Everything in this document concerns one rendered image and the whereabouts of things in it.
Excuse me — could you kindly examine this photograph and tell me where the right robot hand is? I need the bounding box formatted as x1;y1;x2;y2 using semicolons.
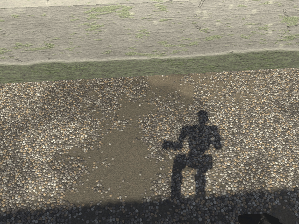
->
238;213;283;224

